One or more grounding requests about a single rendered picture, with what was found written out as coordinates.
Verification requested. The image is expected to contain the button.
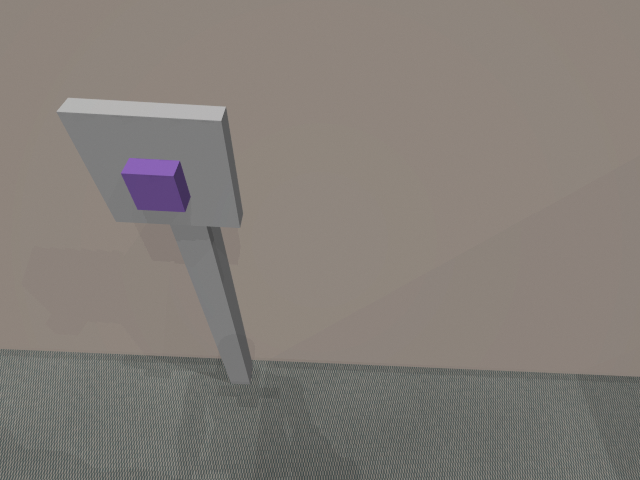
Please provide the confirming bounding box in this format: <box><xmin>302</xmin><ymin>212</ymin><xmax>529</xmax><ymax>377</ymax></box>
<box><xmin>121</xmin><ymin>158</ymin><xmax>191</xmax><ymax>212</ymax></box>

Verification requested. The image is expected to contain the panel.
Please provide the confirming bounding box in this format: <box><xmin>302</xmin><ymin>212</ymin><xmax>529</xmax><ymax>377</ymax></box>
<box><xmin>56</xmin><ymin>98</ymin><xmax>253</xmax><ymax>385</ymax></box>

